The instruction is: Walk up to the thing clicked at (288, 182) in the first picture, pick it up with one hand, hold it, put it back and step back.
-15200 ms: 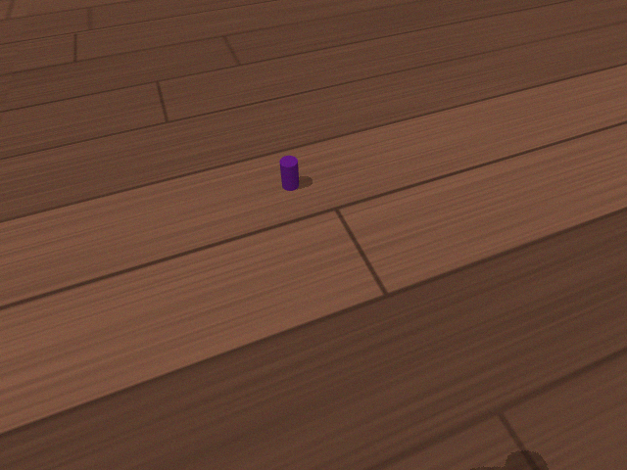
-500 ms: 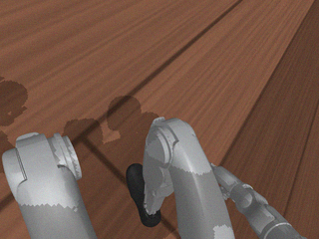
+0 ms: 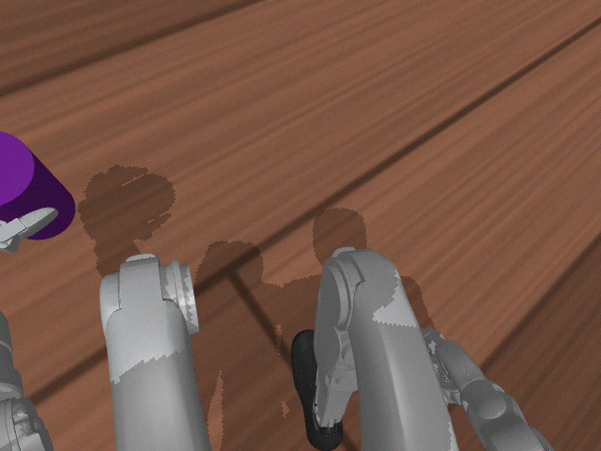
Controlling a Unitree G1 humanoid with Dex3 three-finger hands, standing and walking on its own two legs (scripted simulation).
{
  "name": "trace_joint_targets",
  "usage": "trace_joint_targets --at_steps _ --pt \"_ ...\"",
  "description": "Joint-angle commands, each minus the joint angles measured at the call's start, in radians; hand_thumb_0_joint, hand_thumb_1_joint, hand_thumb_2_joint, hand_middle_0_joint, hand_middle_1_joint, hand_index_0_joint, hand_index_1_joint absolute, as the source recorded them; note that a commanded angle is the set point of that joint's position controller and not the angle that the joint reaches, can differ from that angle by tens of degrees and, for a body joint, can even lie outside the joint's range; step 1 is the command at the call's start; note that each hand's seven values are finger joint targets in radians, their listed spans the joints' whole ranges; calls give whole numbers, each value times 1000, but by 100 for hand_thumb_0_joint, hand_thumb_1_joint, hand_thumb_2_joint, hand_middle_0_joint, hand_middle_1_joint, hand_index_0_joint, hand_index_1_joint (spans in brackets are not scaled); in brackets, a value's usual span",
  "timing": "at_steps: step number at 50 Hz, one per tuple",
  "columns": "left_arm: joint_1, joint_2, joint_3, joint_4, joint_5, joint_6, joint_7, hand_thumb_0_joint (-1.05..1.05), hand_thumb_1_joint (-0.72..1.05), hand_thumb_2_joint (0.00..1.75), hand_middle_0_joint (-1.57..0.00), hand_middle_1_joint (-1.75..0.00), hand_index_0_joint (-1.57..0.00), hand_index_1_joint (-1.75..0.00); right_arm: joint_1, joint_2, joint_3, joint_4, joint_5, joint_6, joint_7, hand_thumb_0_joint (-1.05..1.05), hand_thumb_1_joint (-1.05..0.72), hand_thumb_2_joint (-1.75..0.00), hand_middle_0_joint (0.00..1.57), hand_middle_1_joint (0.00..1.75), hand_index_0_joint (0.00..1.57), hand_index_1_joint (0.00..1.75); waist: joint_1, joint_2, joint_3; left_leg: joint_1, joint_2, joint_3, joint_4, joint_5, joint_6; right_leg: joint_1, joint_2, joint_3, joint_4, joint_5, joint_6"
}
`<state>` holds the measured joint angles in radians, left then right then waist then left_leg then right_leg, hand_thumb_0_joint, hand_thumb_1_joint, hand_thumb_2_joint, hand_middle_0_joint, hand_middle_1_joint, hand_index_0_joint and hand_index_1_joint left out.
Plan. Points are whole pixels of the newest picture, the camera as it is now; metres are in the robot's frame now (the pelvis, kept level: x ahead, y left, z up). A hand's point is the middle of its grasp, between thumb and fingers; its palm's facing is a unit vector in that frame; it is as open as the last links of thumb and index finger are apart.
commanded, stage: settle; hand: left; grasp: from the side
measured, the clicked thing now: (17, 192) +0.39 +0.34 -0.09
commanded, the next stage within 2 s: lift in 1.00 s
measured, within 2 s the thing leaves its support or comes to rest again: neither
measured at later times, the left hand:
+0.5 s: hand out of the picture +0.40 +0.34 -0.01, palm faces +0.37 -0.93 -0.05, open 11.3 cm
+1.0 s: hand out of the picture +0.40 +0.33 +0.01, palm faces +0.39 -0.92 -0.05, open 11.3 cm
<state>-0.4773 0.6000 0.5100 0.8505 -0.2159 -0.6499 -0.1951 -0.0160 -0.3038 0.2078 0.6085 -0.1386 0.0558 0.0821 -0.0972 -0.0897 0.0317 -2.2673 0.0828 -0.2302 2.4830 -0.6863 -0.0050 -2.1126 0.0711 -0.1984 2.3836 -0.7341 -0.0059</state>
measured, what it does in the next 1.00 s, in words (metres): stands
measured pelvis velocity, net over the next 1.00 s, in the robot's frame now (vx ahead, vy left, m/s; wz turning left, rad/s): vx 0.00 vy -0.01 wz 0.08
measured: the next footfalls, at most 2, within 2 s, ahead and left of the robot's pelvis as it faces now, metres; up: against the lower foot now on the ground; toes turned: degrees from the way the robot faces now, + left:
none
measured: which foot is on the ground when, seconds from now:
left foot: down 0.00-1.00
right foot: down 0.00-1.00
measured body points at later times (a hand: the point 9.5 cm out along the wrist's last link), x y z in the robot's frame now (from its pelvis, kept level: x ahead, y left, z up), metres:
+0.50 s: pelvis +0.01 -0.01 +0.03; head +0.21 +0.08 +0.42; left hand +0.37 +0.38 -0.01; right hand +0.18 -0.25 -0.09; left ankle +0.08 +0.13 -0.29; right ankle +0.10 -0.11 -0.29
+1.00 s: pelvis +0.00 -0.01 +0.05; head +0.20 +0.08 +0.44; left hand +0.37 +0.38 +0.02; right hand +0.17 -0.25 -0.07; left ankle +0.08 +0.13 -0.29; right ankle +0.10 -0.11 -0.29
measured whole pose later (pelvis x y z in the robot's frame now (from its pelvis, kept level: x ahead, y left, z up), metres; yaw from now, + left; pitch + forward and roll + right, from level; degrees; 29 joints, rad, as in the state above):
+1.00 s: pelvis +0.00 -0.01 +0.05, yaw +4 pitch +31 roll -7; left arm -0.56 0.48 0.52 0.84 -0.17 -0.58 -0.20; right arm 0.06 -0.28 0.08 0.67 -0.08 0.03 0.05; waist -0.08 -0.03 -0.08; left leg -2.19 0.08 -0.13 2.30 -0.67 -0.01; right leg -2.07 0.05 -0.12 2.26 -0.74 -0.02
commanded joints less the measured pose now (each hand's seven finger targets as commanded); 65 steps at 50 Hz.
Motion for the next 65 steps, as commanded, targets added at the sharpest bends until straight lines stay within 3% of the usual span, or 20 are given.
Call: trace_joint_targets --at_steps 1,4,10,13,15,17,19,20,22,25,34,35,38,43,44,53,55,59,60,65 --pt "-275 216 54 -260 -43 -71 -21 0 7 129 -122 -139 -123 -141 110 -245 -119 -40 15 -12 -24 0 -88 -90 20 30 20 30 -13 316 -669 453 -4 75 -286 112 20 275 30 10 -260 222 -28" --pt "-220 217 53 -195 -31 -56 -31 0 5 126 -121 -136 -121 -138 102 -241 -128 -46 22 -18 -27 0 -88 -90 20 30 20 30 3 294 -672 438 -7 89 -294 121 24 288 28 24 -271 219 -26" --pt "-251 240 102 -305 -37 -40 -34 0 2 127 -121 -137 -122 -139 130 -225 -152 -32 33 -17 -35 0 -89 -90 20 30 20 30 36 299 -756 482 -6 106 -321 158 24 340 23 48 -300 235 -24" --pt "-241 183 78 -261 -40 -22 -39 0 0 127 -122 -137 -122 -139 130 -222 -161 -26 40 -21 -38 0 -89 -90 20 30 20 30 22 287 -733 485 -7 110 -331 156 28 317 23 46 -307 229 -25" --pt "-275 213 98 -284 -31 -18 -33 0 2 128 -122 -137 -122 -139 141 -221 -167 -18 42 -21 -40 0 -89 -90 20 30 20 30 32 298 -752 500 -7 111 -337 166 27 323 20 44 -307 238 -27" --pt "-248 169 67 -260 -25 -6 -35 0 0 127 -123 -137 -123 -139 140 -219 -172 -23 47 -20 -40 0 -89 -90 20 30 20 30 25 303 -734 512 -8 110 -355 166 26 297 18 39 -307 231 -31" --pt "-249 184 79 -264 -12 2 -33 0 4 130 -124 -139 -124 -141 151 -216 -181 -14 46 -20 -43 0 -89 -90 20 30 20 30 33 292 -746 527 -7 115 -360 169 27 308 18 44 -321 231 -29" --pt "-222 144 47 -232 -7 8 -35 0 -1 129 -125 -140 -125 -142 141 -214 -184 -26 50 -21 -44 0 -90 -90 20 30 20 30 26 287 -722 512 -10 116 -375 148 26 298 16 43 -327 213 -31" --pt "-264 190 83 -288 -6 6 -29 0 0 130 -125 -140 -125 -142 156 -214 -190 -14 51 -21 -44 0 -89 -90 20 30 20 30 41 297 -771 550 -10 116 -379 172 27 306 16 46 -326 228 -32" --pt "-264 142 63 -263 -15 8 -32 0 1 132 -126 -141 -126 -143 158 -209 -195 -15 56 -27 -45 0 -89 -90 20 30 20 30 23 277 -752 545 -12 117 -386 169 30 300 13 46 -336 226 -30" --pt "-321 160 66 -266 11 -4 -13 0 0 133 -126 -141 -126 -144 168 -195 -201 -7 53 -32 -47 0 -89 -90 20 30 20 30 26 295 -763 571 -15 126 -415 147 27 303 11 55 -358 198 -33" --pt "-288 119 47 -211 9 -1 -15 0 0 134 -125 -141 -125 -144 162 -193 -201 -14 55 -34 -48 0 -89 -90 20 30 20 30 18 268 -742 560 -17 125 -420 134 29 293 10 52 -363 186 -33" --pt "-345 171 65 -267 21 -9 -11 0 0 132 -124 -140 -124 -143 170 -193 -202 -3 51 -35 -50 0 -89 -90 20 30 20 30 25 287 -757 550 -18 135 -422 123 30 321 8 62 -377 181 -31" --pt "-294 134 55 -182 25 -2 -8 0 2 133 -123 -140 -123 -142 171 -193 -206 -7 59 -38 -50 0 -89 -90 20 30 20 30 25 269 -742 572 -21 130 -445 118 28 291 7 55 -378 167 -36" --pt "-353 170 67 -255 28 -11 -4 0 2 134 -123 -140 -123 -142 178 -189 -204 0 56 -38 -50 0 -89 -90 20 30 20 30 30 288 -756 571 -20 134 -442 127 27 306 6 59 -379 177 -35" --pt "-364 140 43 -216 36 -9 -6 0 -1 131 -119 -136 -119 -138 198 -179 -209 10 54 -40 -47 0 -89 -90 20 30 20 30 14 255 -793 578 -21 148 -429 181 36 366 3 81 -406 227 -25" --pt "-367 121 30 -201 38 -6 -6 0 -5 130 -118 -136 -119 -138 190 -182 -212 8 57 -39 -47 0 -89 -90 20 30 20 30 18 287 -756 587 -23 144 -456 139 30 313 2 70 -401 188 -35" --pt "-354 178 74 -257 33 -11 -6 0 -2 125 -128 -145 -132 -143 196 -185 -217 -1 61 -36 -47 0 -92 -90 20 30 20 30 48 287 -825 616 -26 150 -467 164 30 365 3 77 -412 201 -34" --pt "-340 140 54 -249 27 -8 -12 0 -3 125 -128 -145 -132 -144 201 -186 -219 1 65 -36 -47 0 -92 -90 20 30 20 30 39 292 -821 646 -26 144 -477 172 30 343 1 71 -406 204 -36" --pt "-325 143 57 -297 16 6 -30 0 -1 125 -127 -145 -131 -143 207 -183 -233 -1 79 -42 -56 0 -92 -90 20 30 20 30 45 309 -823 672 -28 146 -517 149 29 349 -2 81 -432 185 -39"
